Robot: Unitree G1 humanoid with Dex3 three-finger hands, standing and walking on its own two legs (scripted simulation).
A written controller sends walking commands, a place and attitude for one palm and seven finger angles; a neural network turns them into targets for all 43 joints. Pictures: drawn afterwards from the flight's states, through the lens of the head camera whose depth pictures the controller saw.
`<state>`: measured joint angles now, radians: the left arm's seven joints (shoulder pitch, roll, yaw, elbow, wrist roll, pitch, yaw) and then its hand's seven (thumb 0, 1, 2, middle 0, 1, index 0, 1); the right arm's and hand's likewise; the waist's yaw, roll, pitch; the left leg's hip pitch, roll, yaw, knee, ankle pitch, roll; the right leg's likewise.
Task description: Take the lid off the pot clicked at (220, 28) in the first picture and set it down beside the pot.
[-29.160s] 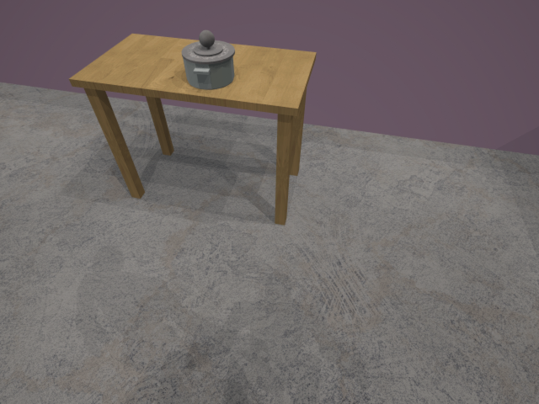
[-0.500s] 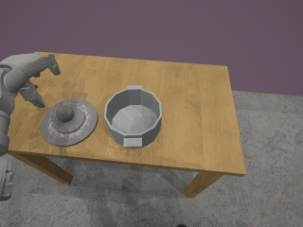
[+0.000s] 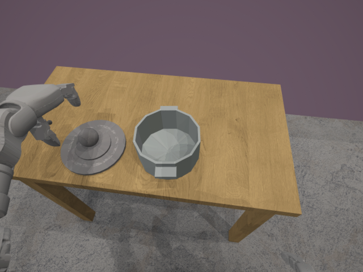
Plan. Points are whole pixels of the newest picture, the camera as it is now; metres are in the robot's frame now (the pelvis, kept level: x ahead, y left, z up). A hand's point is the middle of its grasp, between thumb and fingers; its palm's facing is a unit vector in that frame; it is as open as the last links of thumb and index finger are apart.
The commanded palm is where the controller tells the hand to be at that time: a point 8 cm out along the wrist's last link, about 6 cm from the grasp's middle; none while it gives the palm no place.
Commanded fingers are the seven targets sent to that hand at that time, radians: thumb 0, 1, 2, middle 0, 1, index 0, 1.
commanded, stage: draw the hand back to the body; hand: left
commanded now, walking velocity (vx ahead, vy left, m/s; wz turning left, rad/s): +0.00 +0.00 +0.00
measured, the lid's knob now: (88, 137) +0.46 +0.28 -0.05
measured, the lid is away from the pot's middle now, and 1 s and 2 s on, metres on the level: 0.23 0.23 0.23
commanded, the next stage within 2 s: step back with the hand held close in 1.84 s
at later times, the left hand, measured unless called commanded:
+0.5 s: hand (60, 114) +0.37 +0.24 +0.15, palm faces +0.38 -0.88 -0.29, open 10.2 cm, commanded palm +0.32 +0.27 +0.17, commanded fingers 0.00 0.47 0.55 -0.23 -0.72 -0.23 -0.72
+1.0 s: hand (45, 149) +0.30 +0.23 +0.16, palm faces +0.42 -0.86 -0.30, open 7.9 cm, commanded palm +0.24 +0.27 +0.17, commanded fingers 0.00 0.90 0.90 -0.20 -0.30 -0.20 -0.30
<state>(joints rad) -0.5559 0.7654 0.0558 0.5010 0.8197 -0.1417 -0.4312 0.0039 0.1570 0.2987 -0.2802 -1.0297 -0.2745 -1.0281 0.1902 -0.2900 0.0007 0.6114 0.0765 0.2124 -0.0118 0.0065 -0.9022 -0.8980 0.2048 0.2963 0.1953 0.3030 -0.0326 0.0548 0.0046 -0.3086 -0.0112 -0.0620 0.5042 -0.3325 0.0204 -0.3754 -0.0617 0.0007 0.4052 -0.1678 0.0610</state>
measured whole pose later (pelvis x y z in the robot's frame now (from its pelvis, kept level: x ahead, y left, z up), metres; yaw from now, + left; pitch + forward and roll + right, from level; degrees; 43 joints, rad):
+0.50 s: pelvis +0.02 -0.02 +0.00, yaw -2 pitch +2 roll -1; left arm -0.20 0.38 0.33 0.14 -0.04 -0.04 0.09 0.01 0.30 0.42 -0.26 -0.89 -0.25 -0.89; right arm 0.21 -0.24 0.02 0.67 0.04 -0.03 -0.06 0.01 -0.90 -0.90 0.21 0.30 0.20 0.30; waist 0.02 0.05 0.02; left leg -0.10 0.03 -0.04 0.41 -0.34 -0.01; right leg -0.21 -0.02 0.01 0.38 -0.21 0.04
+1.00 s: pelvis +0.01 -0.03 +0.00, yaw -2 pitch -1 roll -1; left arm 0.08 0.33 0.33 -0.11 -0.06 -0.06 0.10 0.02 0.75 0.78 -0.22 -0.44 -0.22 -0.44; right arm 0.17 -0.22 0.02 0.68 0.03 -0.07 -0.07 0.01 -0.90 -0.90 0.21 0.30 0.19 0.30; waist 0.04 0.06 0.02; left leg -0.06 0.04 -0.03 0.40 -0.33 -0.02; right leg -0.18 -0.02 0.02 0.39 -0.20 0.04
